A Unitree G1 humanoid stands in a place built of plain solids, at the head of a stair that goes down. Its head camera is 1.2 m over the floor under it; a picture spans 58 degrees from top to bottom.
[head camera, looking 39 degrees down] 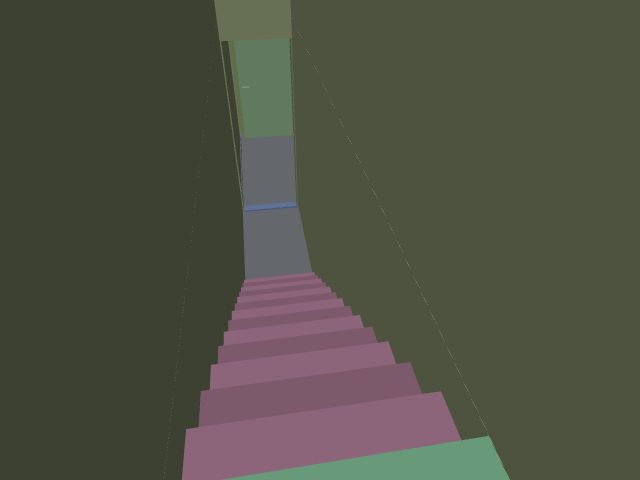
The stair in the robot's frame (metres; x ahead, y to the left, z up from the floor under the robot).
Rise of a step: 0.20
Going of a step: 0.27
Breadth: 0.95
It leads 9 degrees to the left of straight ahead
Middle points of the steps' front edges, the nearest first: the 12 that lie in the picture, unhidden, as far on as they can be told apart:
0.53 -0.04 0.00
0.80 0.01 -0.20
1.06 0.05 -0.40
1.33 0.09 -0.60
1.59 0.13 -0.80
1.86 0.17 -1.00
2.12 0.22 -1.20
2.39 0.26 -1.40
2.65 0.30 -1.60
2.91 0.34 -1.80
3.18 0.38 -2.00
3.44 0.43 -2.20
